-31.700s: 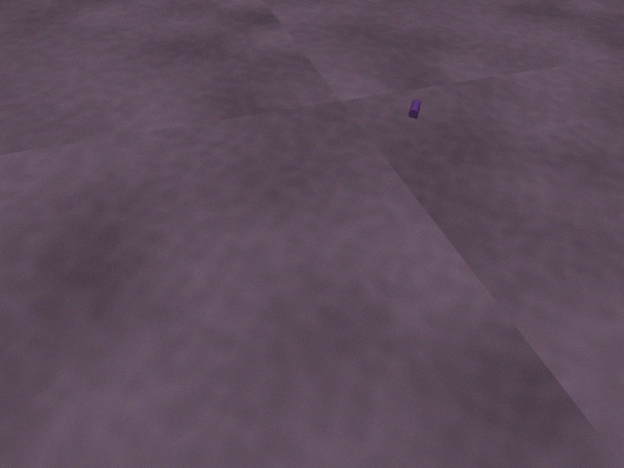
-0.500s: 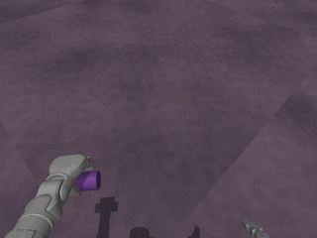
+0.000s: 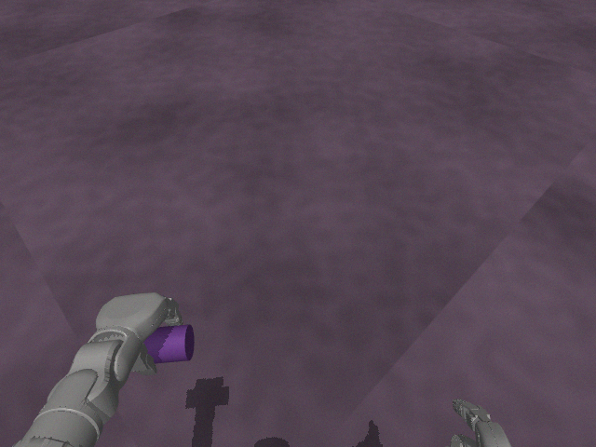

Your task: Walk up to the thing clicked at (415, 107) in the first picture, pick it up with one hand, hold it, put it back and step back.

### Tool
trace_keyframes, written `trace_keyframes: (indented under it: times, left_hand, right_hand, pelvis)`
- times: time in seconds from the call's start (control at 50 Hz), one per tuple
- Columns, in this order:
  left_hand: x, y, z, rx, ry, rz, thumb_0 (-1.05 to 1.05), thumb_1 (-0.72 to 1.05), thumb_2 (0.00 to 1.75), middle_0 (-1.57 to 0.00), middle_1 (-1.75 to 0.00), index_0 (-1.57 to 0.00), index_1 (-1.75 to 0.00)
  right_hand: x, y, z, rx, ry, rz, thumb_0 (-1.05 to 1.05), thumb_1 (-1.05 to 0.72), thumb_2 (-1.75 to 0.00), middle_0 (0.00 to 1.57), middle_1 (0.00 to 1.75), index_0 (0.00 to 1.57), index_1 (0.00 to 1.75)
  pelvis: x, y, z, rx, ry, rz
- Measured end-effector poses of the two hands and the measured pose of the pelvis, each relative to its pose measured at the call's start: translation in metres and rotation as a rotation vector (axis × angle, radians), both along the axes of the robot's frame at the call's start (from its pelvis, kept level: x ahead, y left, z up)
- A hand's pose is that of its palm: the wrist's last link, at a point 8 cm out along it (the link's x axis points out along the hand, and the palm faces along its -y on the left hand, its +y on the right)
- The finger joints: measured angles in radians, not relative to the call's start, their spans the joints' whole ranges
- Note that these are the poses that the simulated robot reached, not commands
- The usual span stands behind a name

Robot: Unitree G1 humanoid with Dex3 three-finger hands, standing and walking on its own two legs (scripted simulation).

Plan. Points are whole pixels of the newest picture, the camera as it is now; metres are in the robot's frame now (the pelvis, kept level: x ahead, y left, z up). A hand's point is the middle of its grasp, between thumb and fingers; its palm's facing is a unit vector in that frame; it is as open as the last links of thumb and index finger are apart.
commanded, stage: hold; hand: left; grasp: from above
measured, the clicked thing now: (147, 345) +0.30 +0.23 -0.08
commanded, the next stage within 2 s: crouch in 0.88 s
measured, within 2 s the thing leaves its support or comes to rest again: neither
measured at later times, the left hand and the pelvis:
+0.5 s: hand (141, 340) +0.29 +0.22 -0.03, palm faces -0.46 -0.07 -0.89, open 8.2 cm; pelvis +0.00 +0.00 +0.01, yaw +0 degrees
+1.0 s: hand (137, 336) +0.29 +0.23 -0.03, palm faces -0.47 -0.06 -0.88, open 8.2 cm; pelvis +0.01 +0.00 +0.01, yaw +0 degrees
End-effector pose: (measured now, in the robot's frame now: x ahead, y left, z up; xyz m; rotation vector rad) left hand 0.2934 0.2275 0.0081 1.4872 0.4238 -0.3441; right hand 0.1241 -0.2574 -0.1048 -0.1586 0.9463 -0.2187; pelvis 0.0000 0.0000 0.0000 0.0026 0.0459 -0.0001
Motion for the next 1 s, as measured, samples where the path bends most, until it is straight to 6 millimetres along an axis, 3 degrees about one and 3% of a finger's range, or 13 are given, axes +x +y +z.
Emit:
trace_keyframes:
  times: [0.42, 0.7, 1.0]
  left_hand:
    - [-0.002, -0.002, 0.019, -0.005, -0.023, -0.009, 0.00, 0.29, 0.20, -0.84, -0.38, -0.87, -0.34]
    - [0.001, 0.002, 0.018, -0.006, -0.012, -0.015, 0.00, 0.28, 0.19, -0.85, -0.38, -0.88, -0.34]
    - [0.007, 0.005, 0.018, -0.009, 0.000, -0.008, 0.00, 0.28, 0.20, -0.85, -0.38, -0.88, -0.33]
  right_hand:
    - [0.009, 0.007, 0.006, 0.012, -0.032, 0.014, 0.01, -0.90, -0.90, 0.20, 0.30, 0.20, 0.30]
    - [0.021, 0.012, 0.008, 0.010, -0.026, 0.022, 0.01, -0.90, -0.90, 0.20, 0.30, 0.20, 0.30]
    - [0.019, 0.009, 0.010, 0.006, -0.010, 0.010, 0.01, -0.90, -0.90, 0.20, 0.30, 0.20, 0.30]
  pelvis:
    - [-0.003, 0.000, 0.005, 0.002, -0.027, -0.003]
    - [0.003, 0.002, 0.007, 0.001, -0.026, -0.002]
    - [0.008, 0.003, 0.008, -0.001, -0.028, -0.001]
